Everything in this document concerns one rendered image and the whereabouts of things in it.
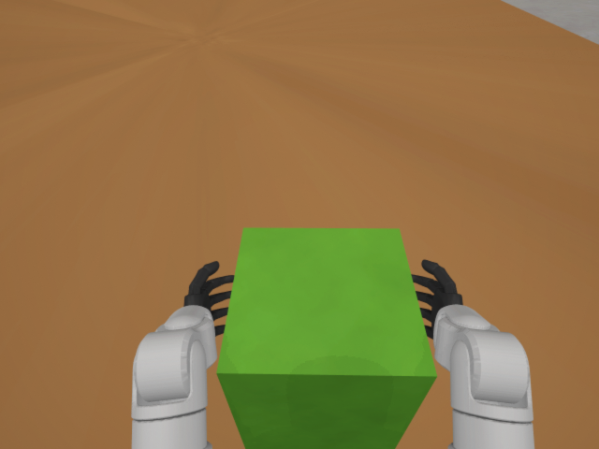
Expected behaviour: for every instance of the carton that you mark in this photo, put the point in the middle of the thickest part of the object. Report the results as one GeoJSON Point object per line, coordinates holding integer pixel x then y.
{"type": "Point", "coordinates": [324, 345]}

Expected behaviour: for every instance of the robot left forearm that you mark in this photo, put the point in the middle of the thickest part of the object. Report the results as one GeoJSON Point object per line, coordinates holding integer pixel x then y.
{"type": "Point", "coordinates": [169, 384]}

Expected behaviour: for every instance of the right robot hand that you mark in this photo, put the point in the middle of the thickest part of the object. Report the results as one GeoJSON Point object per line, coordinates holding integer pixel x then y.
{"type": "Point", "coordinates": [445, 292]}

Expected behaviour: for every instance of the left robot hand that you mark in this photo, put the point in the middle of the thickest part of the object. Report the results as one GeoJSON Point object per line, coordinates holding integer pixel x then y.
{"type": "Point", "coordinates": [200, 288]}

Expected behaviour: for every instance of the robot right forearm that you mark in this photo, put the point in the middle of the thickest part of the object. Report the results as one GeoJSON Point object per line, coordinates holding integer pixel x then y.
{"type": "Point", "coordinates": [490, 383]}

